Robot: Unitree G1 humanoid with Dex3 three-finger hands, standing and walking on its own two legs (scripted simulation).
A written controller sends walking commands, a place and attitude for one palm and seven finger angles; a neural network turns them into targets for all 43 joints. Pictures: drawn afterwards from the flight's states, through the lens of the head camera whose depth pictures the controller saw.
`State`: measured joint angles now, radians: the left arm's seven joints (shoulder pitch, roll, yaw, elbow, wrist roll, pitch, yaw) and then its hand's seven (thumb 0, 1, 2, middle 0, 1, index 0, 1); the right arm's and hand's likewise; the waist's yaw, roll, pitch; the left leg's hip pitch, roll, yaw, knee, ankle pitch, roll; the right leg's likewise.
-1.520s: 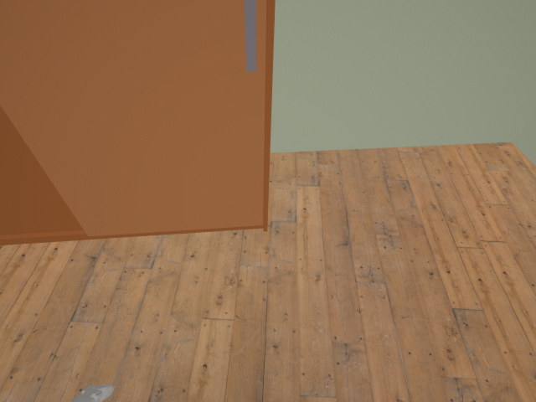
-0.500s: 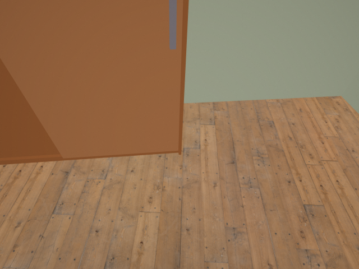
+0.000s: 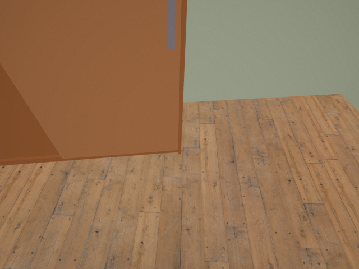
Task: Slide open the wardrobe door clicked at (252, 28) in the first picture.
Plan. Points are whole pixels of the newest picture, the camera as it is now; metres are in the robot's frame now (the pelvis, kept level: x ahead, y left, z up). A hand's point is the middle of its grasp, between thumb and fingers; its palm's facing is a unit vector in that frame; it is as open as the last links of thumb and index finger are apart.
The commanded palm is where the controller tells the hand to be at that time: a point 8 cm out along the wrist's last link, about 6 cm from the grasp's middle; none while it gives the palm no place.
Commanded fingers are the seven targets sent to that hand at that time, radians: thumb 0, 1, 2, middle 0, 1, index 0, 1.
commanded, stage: turn to face it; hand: right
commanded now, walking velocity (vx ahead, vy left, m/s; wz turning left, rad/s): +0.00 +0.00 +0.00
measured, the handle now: (170, 8) +0.95 +0.09 +0.19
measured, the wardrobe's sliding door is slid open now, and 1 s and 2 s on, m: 0.00 0.00 0.00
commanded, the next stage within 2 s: take the last steps up to it in 0.26 s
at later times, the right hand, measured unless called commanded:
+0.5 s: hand out of the picture +0.06 -0.20 -0.17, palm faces -0.10 +0.97 -0.24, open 7.4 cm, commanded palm none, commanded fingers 0.00 -0.90 -0.90 0.20 0.30 0.20 0.30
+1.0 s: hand out of the picture +0.04 -0.16 -0.20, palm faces -0.06 +0.99 -0.09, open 7.4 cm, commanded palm none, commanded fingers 0.00 -0.90 -0.90 0.20 0.30 0.20 0.30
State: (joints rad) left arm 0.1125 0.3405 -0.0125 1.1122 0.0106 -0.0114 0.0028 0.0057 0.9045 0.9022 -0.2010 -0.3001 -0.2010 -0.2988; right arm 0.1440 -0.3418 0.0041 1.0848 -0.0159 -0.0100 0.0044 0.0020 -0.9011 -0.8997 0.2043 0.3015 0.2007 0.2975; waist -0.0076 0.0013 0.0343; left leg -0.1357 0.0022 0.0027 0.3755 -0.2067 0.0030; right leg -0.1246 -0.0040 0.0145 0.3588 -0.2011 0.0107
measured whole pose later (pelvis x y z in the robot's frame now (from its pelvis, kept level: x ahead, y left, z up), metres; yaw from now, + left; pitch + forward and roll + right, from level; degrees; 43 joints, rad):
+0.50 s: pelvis +0.00 +0.00 -0.01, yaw +5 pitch -1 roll +0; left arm 0.21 0.24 0.00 1.07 0.02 0.01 0.01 0.00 0.91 0.90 -0.20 -0.30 -0.20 -0.30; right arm 0.24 -0.24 -0.01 1.02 -0.03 0.03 0.02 0.00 -0.90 -0.90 0.20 0.30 0.20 0.30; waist 0.00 0.00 0.01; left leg -0.24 -0.04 -0.07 0.55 -0.33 0.01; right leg -0.18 -0.04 -0.07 0.50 -0.29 0.01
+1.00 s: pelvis +0.13 +0.00 -0.02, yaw +10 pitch +0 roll +2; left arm 0.16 0.13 0.03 1.02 0.03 -0.06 0.01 0.01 0.91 0.90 -0.20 -0.30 -0.20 -0.30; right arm 0.49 -0.13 -0.04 1.16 -0.03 -0.03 0.00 0.00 -0.90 -0.90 0.20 0.30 0.20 0.30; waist -0.04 0.05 0.03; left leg -0.15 -0.03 -0.03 0.68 -0.46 0.02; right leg -0.38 -0.08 -0.14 0.64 -0.27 -0.03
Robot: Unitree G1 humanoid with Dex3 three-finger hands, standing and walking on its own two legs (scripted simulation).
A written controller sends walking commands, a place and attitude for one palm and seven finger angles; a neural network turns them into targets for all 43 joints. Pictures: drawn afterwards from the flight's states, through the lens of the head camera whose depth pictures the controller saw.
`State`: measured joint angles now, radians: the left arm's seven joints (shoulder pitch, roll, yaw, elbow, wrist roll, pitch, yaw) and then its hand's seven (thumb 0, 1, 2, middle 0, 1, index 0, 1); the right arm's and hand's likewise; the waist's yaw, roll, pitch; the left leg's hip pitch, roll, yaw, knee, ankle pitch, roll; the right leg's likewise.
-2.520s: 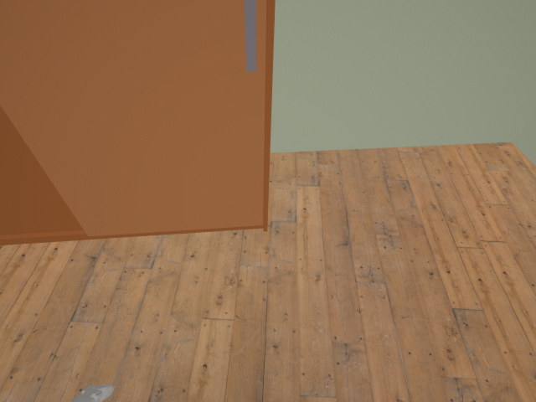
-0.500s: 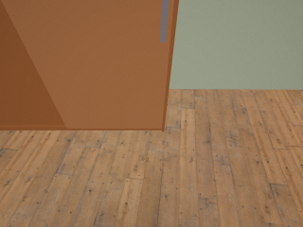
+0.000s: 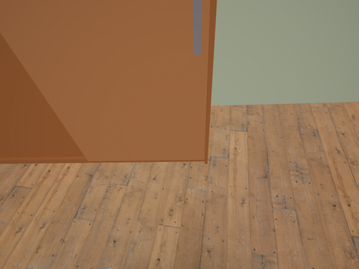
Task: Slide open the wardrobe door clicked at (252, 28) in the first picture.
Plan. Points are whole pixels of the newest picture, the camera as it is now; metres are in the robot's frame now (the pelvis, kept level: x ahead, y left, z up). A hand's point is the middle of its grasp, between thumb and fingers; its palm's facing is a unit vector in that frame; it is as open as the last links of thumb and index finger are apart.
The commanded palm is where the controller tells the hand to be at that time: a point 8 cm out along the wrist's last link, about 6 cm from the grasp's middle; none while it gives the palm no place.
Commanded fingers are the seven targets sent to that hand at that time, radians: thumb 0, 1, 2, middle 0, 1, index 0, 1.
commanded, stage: take the last steps up to it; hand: right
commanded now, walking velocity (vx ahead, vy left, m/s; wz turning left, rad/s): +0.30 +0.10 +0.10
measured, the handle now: (196, 7) +0.83 -0.05 +0.21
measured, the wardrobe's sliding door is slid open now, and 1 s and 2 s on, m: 0.00 0.00 0.00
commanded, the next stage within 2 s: come to a stop and stand still in 0.66 s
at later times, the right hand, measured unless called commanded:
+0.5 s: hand (228, 211) +0.31 -0.12 -0.16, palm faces -0.12 +0.98 -0.17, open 7.4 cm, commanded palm none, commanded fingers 0.00 -0.90 -0.90 0.20 0.30 0.20 0.30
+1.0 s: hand (224, 216) +0.30 -0.11 -0.18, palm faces +0.04 +0.99 -0.13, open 7.4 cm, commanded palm none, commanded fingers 0.00 -0.90 -0.90 0.20 0.30 0.20 0.30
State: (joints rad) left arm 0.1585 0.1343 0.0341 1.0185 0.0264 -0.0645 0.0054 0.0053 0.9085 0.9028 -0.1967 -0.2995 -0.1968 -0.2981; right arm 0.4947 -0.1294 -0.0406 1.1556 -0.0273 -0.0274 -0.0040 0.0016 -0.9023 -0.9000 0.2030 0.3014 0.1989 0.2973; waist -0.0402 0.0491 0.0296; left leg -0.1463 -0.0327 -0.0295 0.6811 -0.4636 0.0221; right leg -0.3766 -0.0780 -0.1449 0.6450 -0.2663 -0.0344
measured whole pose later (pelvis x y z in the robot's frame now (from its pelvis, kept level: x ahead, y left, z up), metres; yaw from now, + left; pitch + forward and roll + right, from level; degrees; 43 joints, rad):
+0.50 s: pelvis +0.18 +0.05 +0.00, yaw +3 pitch +0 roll +0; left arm 0.52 0.10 0.04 1.18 0.03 -0.04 0.02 0.00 0.91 0.90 -0.20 -0.30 -0.20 -0.30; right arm 0.11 -0.18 -0.06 1.00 -0.04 -0.03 0.03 0.00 -0.91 -0.90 0.20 0.30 0.19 0.30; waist 0.08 0.01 0.07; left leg -0.42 0.07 0.12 0.55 -0.17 0.03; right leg 0.00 -0.12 -0.20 0.49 -0.45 0.05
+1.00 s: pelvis +0.32 +0.05 +0.01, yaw +2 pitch -2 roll +1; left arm 0.11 0.13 0.01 1.04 0.01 -0.02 0.04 0.01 0.92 0.90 -0.19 -0.30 -0.20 -0.30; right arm 0.31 -0.16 -0.03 1.11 -0.02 0.02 -0.03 0.00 -0.91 -0.90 0.20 0.30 0.20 0.30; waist -0.05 0.06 0.05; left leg -0.22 0.06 0.08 0.68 -0.45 -0.03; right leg -0.27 -0.05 -0.18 0.52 -0.23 -0.06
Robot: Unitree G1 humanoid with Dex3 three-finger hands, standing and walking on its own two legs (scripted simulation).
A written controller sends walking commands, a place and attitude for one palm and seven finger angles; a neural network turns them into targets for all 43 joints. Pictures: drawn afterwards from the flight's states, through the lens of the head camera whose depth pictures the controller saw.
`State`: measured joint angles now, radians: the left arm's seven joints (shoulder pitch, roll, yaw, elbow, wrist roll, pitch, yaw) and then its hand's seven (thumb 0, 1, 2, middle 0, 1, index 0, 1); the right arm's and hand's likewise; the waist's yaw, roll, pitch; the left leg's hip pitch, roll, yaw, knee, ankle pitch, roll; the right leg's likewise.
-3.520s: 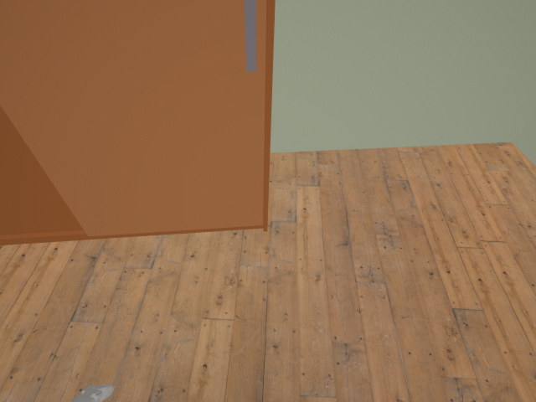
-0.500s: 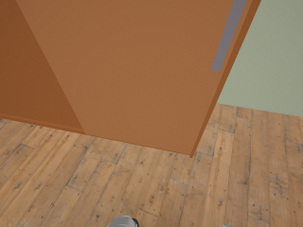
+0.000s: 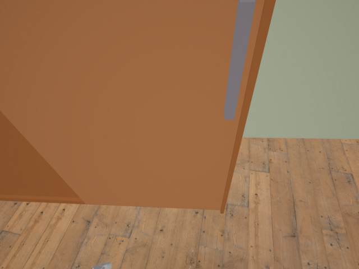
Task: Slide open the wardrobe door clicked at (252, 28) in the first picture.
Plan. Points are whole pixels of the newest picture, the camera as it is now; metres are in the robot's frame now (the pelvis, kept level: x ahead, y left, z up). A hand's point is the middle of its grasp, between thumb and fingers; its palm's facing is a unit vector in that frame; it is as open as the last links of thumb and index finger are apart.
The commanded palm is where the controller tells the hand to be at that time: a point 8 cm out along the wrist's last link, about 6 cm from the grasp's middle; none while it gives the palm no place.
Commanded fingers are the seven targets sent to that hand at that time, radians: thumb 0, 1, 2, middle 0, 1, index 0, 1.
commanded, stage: come to a stop and stand still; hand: right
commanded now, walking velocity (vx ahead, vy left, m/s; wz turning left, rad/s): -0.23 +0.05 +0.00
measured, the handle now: (234, 65) +0.51 -0.13 +0.20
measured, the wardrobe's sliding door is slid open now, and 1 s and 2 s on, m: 0.00 0.00 0.00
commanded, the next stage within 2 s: look again from close up in 1.94 s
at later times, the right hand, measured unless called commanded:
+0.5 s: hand out of the picture -0.02 -0.12 -0.16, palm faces +0.10 +0.97 -0.22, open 7.3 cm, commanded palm none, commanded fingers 0.00 -0.90 -0.90 0.20 0.30 0.20 0.30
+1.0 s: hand out of the picture -0.05 -0.16 -0.18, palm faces +0.06 +0.98 -0.17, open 7.4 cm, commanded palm none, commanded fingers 0.00 -0.90 -0.90 0.20 0.30 0.20 0.30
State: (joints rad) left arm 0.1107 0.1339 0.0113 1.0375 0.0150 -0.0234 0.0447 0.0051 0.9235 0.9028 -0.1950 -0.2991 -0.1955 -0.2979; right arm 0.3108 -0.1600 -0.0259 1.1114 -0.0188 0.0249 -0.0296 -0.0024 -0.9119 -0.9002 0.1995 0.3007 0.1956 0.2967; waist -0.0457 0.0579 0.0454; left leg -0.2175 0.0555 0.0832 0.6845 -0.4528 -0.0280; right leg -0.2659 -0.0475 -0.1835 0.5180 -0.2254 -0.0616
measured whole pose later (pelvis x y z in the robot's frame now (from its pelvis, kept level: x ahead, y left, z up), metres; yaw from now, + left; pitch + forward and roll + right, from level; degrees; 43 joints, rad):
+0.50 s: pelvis -0.04 +0.05 +0.01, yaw -2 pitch +0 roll -1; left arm 0.29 0.21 0.06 1.07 0.02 0.06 0.00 0.00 0.91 0.90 -0.20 -0.30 -0.20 -0.30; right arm 0.29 -0.14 -0.04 1.02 -0.04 0.00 -0.03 0.01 -0.92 -0.90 0.20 0.30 0.20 0.30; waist -0.02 -0.01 0.01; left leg -0.24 0.07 0.07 0.46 -0.22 -0.01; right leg -0.35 -0.03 -0.05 0.82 -0.37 0.03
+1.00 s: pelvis -0.04 +0.01 +0.01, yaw -1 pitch -1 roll +0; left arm 0.27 0.14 0.01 1.13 0.01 -0.01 0.03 0.02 0.94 0.90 -0.20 -0.30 -0.20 -0.30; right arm 0.27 -0.16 -0.01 1.14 -0.02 0.01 -0.03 0.00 -0.91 -0.90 0.20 0.30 0.20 0.30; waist -0.01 0.02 0.03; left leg -0.19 0.10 0.04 0.42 -0.19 -0.07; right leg -0.13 0.01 -0.10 0.42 -0.27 -0.03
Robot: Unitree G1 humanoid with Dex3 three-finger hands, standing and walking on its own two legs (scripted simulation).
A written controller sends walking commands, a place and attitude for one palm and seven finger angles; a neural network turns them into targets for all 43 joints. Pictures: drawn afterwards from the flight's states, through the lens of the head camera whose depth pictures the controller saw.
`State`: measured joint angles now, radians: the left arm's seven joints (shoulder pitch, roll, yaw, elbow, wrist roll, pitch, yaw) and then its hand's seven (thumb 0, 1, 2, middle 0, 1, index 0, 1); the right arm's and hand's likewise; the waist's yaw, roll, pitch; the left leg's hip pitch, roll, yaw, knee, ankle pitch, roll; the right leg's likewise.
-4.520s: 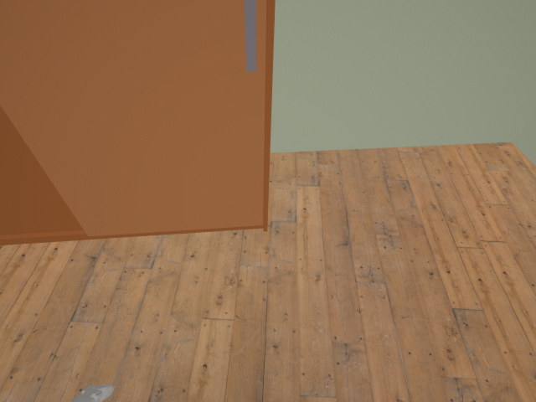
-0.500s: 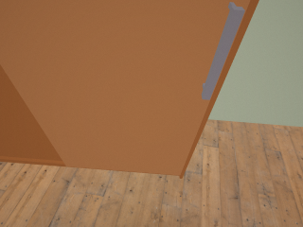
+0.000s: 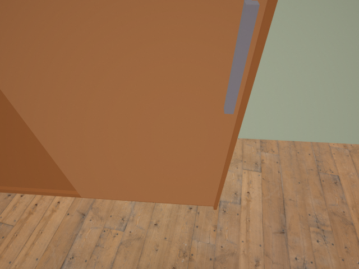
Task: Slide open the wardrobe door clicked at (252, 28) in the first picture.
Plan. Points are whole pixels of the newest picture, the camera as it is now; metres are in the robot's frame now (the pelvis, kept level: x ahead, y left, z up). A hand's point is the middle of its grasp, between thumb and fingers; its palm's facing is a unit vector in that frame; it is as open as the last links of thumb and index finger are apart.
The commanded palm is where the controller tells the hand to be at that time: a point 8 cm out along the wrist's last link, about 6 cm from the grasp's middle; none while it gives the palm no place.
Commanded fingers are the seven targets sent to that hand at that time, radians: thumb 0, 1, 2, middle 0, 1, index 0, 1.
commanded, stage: come to a stop and stand still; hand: right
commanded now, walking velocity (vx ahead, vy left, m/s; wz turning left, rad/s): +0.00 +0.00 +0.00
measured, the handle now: (236, 62) +0.55 -0.12 +0.19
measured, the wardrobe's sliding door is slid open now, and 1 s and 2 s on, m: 0.00 0.00 0.00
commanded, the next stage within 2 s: look again from close up in 0.94 s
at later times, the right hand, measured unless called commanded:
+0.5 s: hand out of the picture -0.01 -0.16 -0.17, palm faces +0.05 +0.97 -0.23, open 7.4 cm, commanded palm none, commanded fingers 0.00 -0.90 -0.90 0.20 0.30 0.20 0.30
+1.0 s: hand out of the picture -0.06 -0.12 -0.18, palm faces +0.09 +0.98 -0.16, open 7.4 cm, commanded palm none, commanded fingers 0.00 -0.90 -0.90 0.20 0.30 0.20 0.30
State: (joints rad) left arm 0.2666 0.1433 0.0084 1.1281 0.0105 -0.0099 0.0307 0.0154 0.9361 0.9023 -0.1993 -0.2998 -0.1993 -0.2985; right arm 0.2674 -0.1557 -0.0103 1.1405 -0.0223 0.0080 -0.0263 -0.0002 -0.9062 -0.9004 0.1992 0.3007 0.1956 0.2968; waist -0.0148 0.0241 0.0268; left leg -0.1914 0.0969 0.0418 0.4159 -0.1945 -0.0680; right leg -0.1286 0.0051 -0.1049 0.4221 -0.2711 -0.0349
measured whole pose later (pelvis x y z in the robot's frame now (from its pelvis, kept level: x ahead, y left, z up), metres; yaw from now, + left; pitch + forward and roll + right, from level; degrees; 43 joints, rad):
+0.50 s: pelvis -0.02 +0.03 -0.01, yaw -1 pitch -3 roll -1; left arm 0.31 0.18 0.00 1.02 0.02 -0.01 0.02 0.01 0.92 0.90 -0.20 -0.30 -0.20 -0.30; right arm 0.31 -0.17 0.00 1.05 -0.02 0.00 -0.03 0.00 -0.91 -0.90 0.20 0.30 0.20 0.30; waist 0.00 -0.02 0.00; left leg -0.25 0.09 0.07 0.52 -0.22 -0.03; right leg -0.19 -0.02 -0.07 0.50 -0.27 -0.01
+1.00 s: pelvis -0.04 +0.04 +0.00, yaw -2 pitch -2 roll +0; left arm 0.37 0.12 0.00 1.10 0.02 0.00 0.02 0.00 0.91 0.90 -0.20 -0.30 -0.20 -0.30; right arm 0.34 -0.13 -0.01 1.08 -0.02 0.00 -0.03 0.00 -0.90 -0.90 0.20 0.30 0.20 0.30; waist 0.00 0.02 0.02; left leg -0.26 0.06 0.10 0.48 -0.18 0.00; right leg -0.22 -0.04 -0.04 0.49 -0.23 0.02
